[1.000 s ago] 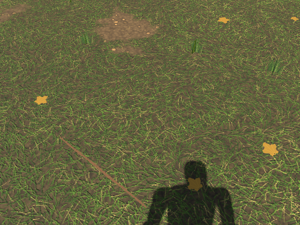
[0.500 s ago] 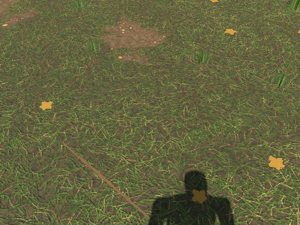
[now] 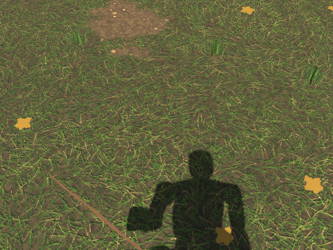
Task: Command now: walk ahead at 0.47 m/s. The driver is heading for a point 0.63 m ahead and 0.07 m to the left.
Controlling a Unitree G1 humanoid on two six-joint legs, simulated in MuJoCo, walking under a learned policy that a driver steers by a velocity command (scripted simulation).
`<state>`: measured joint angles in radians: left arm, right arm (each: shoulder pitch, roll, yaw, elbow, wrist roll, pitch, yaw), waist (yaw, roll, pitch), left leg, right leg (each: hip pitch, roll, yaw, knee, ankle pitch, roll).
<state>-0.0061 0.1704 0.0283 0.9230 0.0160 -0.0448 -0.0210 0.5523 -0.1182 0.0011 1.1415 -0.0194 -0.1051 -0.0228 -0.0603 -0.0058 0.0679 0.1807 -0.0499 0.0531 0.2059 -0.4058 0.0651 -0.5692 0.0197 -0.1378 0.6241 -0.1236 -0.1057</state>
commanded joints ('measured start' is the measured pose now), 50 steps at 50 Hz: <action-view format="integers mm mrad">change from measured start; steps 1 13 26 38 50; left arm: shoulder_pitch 271 389 561 472 234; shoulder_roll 114 97 120 31 49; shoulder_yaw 41 26 13 24 7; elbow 38 125 163 96 51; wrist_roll -4 -2 10 23 1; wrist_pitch -18 -75 -65 -12 0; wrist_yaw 20 27 45 20 46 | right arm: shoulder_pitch -6 -209 -594 -233 -121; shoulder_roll -184 -93 -118 -115 -141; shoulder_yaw -33 -53 -46 -56 -29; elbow -26 -168 -315 -142 -78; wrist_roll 2 -21 0 5 -3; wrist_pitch -8 62 44 -6 25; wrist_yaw -9 43 48 26 -1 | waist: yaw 178 19 96 110 56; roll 132 -19 -73 38 112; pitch -86 26 35 -26 -49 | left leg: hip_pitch -128 -745 -761 -389 -248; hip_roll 243 155 66 281 247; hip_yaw -42 -56 53 -153 -50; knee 343 891 360 16 142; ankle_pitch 1229 196 314 862 993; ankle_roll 60 -7 29 153 111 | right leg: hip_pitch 369 372 706 133 204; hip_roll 73 -207 -226 -81 -32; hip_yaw -6 277 162 150 76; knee -70 -505 -382 536 0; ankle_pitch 1 121 628 -183 -23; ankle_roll -63 -127 -78 48 49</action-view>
